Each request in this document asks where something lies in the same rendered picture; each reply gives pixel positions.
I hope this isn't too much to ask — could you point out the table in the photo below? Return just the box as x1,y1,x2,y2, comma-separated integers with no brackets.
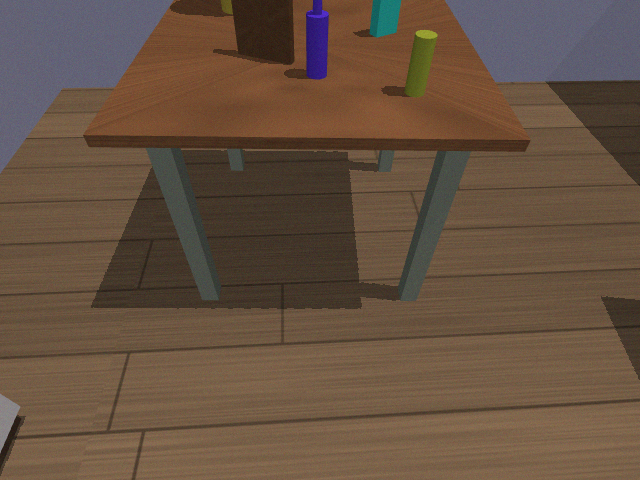
83,0,531,301

